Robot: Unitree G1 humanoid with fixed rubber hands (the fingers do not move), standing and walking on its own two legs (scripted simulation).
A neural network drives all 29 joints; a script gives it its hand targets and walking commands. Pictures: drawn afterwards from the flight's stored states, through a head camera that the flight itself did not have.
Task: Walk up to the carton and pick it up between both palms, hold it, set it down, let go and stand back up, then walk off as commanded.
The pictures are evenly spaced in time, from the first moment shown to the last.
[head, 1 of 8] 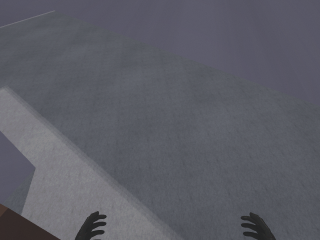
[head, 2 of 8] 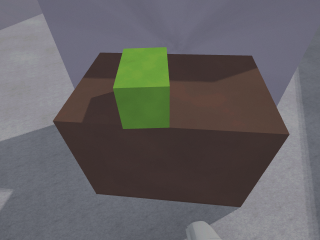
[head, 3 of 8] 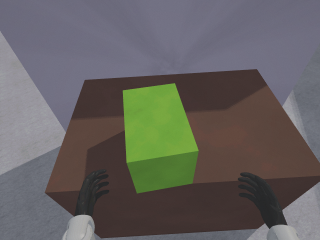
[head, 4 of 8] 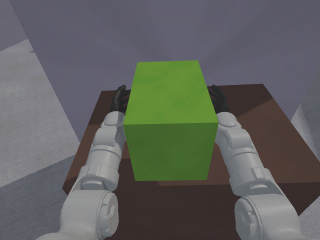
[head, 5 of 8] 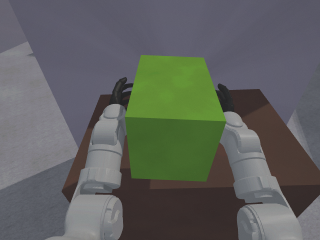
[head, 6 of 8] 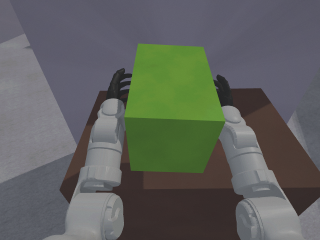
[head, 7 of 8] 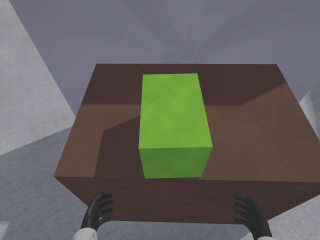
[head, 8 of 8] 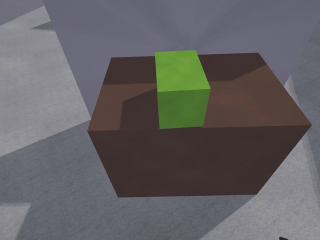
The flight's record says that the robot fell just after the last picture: no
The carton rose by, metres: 0.20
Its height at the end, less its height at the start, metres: +0.00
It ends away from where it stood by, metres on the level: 0.02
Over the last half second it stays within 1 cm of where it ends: yes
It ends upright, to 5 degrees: yes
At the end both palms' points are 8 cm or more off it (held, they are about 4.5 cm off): yes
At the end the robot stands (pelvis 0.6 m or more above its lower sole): yes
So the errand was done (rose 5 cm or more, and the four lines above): yes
